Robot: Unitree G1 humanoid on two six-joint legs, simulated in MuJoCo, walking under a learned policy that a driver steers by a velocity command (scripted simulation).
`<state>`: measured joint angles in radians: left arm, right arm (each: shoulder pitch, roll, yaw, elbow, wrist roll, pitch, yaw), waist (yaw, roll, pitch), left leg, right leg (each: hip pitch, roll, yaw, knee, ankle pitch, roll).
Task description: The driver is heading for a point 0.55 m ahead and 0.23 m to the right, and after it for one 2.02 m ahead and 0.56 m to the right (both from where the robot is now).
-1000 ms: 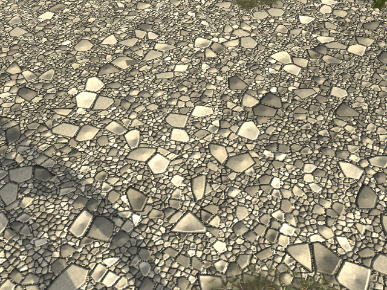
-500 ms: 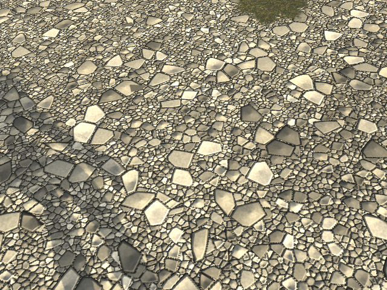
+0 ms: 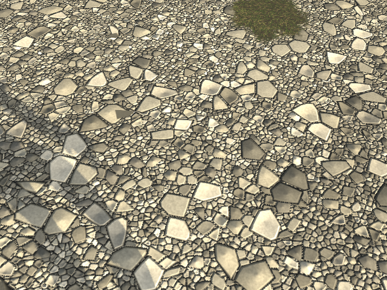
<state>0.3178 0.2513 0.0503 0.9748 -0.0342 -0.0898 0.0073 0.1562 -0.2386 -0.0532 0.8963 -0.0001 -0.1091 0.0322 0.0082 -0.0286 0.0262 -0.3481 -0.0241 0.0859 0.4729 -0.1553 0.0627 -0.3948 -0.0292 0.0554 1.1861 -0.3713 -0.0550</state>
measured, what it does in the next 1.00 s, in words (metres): walks ahead, turning right: right foot, then left foot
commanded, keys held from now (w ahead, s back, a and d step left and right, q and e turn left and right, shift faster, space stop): w+e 1.00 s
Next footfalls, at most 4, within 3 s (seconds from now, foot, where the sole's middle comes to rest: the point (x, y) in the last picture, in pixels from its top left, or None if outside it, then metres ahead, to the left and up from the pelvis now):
0.46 right None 0.38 -0.17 -0.77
0.94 left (222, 224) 0.72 -0.09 -0.77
1.42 right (317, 219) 0.74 -0.45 -0.77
1.92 left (272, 144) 1.11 -0.33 -0.77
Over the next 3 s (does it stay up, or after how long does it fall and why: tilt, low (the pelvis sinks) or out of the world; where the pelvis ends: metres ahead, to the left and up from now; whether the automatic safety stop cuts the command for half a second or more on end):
stays up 1.51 -0.44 -0.01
